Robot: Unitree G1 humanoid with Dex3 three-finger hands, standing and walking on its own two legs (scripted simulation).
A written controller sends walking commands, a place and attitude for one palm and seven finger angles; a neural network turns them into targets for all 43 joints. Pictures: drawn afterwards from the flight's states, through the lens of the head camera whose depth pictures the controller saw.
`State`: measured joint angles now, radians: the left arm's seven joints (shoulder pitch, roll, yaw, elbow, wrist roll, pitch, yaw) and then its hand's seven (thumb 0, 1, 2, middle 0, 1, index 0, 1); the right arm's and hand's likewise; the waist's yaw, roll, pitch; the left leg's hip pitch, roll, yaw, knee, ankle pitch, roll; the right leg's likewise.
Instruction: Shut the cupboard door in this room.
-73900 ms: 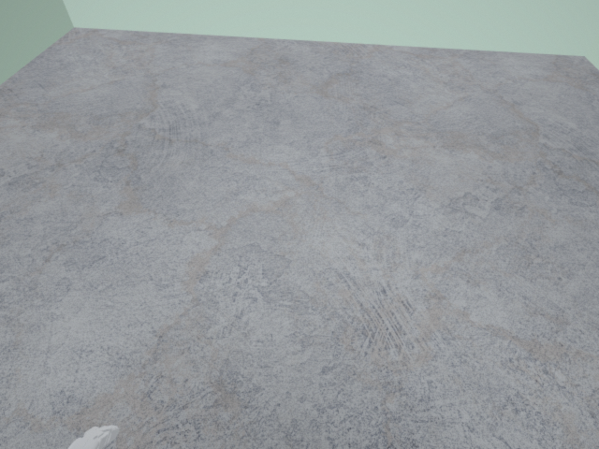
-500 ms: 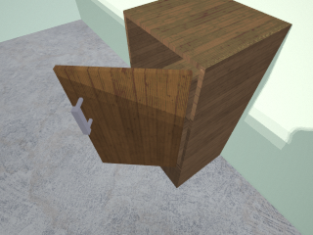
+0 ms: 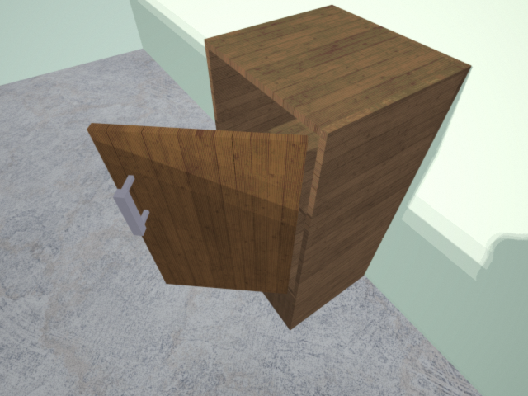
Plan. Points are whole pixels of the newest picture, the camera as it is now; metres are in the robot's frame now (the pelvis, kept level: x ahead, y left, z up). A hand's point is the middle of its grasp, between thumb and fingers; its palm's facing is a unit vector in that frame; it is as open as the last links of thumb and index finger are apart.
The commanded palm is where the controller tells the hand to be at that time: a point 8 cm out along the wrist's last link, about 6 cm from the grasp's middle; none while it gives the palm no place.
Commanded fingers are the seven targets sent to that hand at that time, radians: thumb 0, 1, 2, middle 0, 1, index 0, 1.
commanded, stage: look again from close up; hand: left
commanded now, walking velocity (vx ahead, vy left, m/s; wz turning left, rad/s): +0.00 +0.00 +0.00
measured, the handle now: (134, 206) +0.46 +0.30 -0.03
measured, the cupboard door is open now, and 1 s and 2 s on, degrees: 50 50 50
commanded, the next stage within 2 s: shuffle to correct the standing spot in 0.54 s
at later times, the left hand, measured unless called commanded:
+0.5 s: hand out of the picture +0.01 +0.19 -0.18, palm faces +0.00 -0.98 -0.20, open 7.4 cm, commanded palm none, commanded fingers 0.00 0.90 0.90 -0.20 -0.30 -0.20 -0.30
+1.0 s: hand out of the picture +0.02 +0.23 -0.19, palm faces +0.03 -0.97 -0.22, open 7.4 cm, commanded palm none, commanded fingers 0.00 0.90 0.90 -0.20 -0.30 -0.20 -0.30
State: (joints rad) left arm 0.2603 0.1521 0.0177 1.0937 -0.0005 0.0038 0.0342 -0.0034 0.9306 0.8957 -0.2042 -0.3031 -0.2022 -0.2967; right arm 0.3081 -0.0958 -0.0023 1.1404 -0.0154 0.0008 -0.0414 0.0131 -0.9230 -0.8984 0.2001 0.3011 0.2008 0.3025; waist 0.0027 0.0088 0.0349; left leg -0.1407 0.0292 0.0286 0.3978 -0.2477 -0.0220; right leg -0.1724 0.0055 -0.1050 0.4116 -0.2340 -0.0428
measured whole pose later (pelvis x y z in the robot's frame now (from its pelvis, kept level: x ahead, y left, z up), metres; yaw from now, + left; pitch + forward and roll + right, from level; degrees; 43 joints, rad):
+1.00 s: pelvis +0.00 +0.05 -0.01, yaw -1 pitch +0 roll +1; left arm 0.27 0.19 0.03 1.03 0.02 0.02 0.04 0.00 0.90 0.90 -0.21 -0.30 -0.20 -0.30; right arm 0.26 -0.17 -0.01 1.04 -0.02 0.02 -0.02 0.00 -0.91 -0.90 0.20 0.30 0.20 0.30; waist 0.02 -0.04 0.06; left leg -0.21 -0.05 0.07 0.53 -0.32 0.05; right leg -0.27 -0.08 -0.05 0.59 -0.31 0.02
